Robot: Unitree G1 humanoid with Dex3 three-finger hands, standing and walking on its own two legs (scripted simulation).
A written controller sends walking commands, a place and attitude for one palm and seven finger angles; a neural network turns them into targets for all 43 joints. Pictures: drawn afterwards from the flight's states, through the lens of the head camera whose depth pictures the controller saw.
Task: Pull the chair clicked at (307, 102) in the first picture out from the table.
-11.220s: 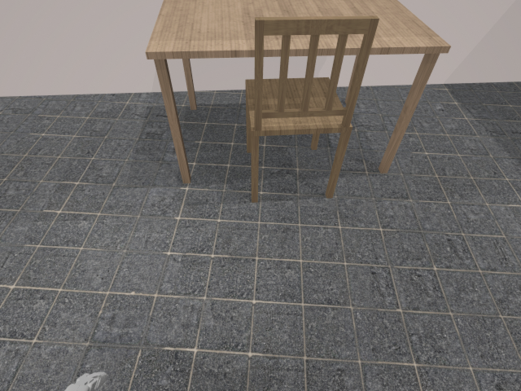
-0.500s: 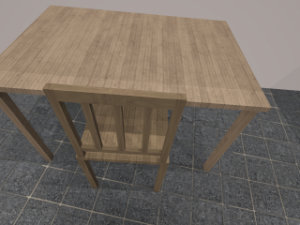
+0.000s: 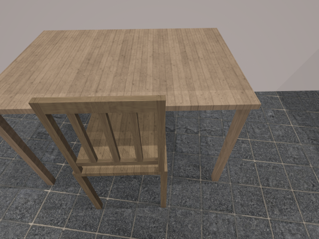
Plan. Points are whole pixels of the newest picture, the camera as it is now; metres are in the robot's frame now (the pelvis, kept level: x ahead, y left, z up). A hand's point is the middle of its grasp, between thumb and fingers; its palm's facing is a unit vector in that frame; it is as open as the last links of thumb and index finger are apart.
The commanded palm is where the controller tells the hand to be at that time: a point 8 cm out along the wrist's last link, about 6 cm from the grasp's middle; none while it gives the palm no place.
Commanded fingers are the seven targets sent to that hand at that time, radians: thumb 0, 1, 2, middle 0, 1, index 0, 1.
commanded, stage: come to a stop and stand still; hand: left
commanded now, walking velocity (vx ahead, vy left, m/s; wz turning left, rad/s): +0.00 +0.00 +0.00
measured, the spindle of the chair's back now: (110, 138) +0.47 +0.21 -0.09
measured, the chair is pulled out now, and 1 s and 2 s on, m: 0.00 0.00 0.00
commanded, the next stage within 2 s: look again from close up in 0.18 s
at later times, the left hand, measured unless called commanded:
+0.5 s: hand out of the picture +0.03 +0.21 -0.18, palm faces +0.04 -0.97 -0.22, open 7.4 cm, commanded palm none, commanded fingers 0.00 0.90 0.90 -0.20 -0.30 -0.20 -0.30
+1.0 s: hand out of the picture +0.01 +0.27 -0.18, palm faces -0.01 -0.97 -0.22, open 7.4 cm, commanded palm none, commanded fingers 0.00 0.90 0.90 -0.20 -0.30 -0.20 -0.30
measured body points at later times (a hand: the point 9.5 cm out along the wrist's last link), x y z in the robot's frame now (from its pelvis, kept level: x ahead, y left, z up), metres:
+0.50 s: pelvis +0.02 +0.03 -0.01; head +0.03 +0.03 +0.44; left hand +0.02 +0.26 -0.16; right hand +0.03 -0.20 -0.16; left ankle +0.03 +0.16 -0.74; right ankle -0.02 -0.09 -0.74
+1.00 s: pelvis +0.01 +0.08 +0.00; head +0.02 +0.09 +0.45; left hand +0.01 +0.32 -0.16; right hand +0.06 -0.15 -0.15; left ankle +0.03 +0.16 -0.74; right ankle -0.02 -0.09 -0.74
